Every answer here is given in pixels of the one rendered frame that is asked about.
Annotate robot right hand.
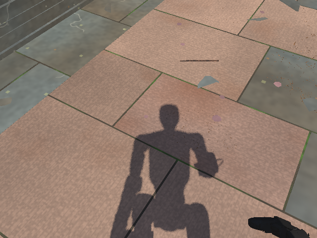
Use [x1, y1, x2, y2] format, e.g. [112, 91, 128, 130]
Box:
[248, 216, 310, 238]

